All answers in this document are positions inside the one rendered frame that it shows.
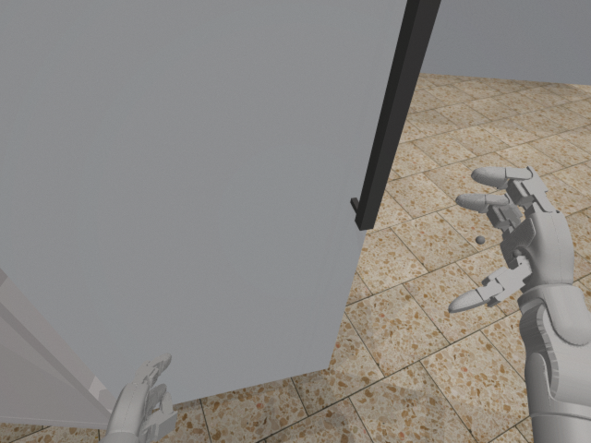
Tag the fridge door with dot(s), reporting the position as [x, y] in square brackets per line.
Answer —
[176, 177]

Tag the robot right hand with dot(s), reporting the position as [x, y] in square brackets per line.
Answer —
[544, 236]

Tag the handle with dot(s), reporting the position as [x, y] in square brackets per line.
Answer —
[417, 25]

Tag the robot left hand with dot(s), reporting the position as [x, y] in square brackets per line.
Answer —
[133, 409]

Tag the robot right forearm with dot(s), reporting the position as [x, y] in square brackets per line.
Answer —
[556, 329]

